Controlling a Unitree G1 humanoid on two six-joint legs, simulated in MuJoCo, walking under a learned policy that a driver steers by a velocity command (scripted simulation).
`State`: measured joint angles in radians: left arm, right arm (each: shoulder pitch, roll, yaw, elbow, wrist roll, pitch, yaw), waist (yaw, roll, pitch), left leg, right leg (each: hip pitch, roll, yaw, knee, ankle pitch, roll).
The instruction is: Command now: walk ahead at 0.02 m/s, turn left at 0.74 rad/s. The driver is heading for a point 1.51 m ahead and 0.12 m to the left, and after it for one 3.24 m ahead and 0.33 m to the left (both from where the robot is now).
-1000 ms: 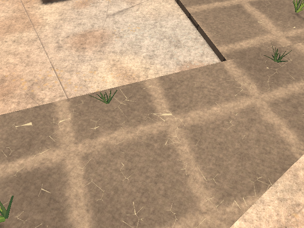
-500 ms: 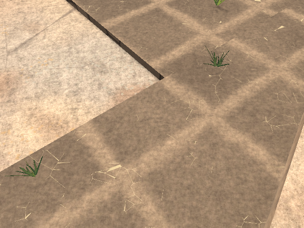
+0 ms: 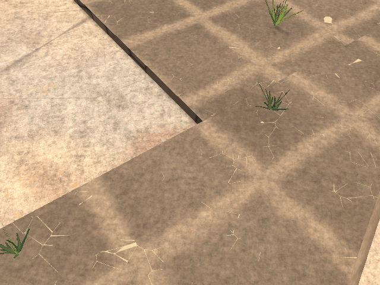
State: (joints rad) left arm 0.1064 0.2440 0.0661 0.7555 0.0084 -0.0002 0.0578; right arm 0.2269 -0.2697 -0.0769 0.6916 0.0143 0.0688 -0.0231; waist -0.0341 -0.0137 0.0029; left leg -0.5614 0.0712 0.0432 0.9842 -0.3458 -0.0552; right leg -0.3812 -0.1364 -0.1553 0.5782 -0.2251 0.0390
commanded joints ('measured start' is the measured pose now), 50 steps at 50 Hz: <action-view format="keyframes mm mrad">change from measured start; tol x32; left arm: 1 -92 161 49 -60 -18 -11 4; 50 398 215 33 90 -28 -86 -55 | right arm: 1 75 -56 -23 -63 -5 2 20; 50 -322 -83 72 -181 -58 -139 68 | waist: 1 -35 -150 -147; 5 -13 453 12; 31 41 110 42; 34 183 -393 -101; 50 101 -66 60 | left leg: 1 244 -2 33 -161 96 48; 6 489 283 -725 -691 402 430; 12 358 92 -423 -596 363 222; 15 378 82 -455 -705 -145 227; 30 460 203 -225 -833 -156 192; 33 180 52 64 -166 436 127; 34 -230 -137 49 135 -63 69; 36 -428 -64 -119 283 -25 88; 50 88 -120 48 -403 393 78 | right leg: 1 -2 -252 88 -146 67 -142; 7 -630 131 247 771 -385 -4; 18 -261 115 228 138 136 0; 32 185 192 30 -39 -101 -180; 35 658 -140 998 -418 -577 -355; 50 348 48 471 -413 806 -249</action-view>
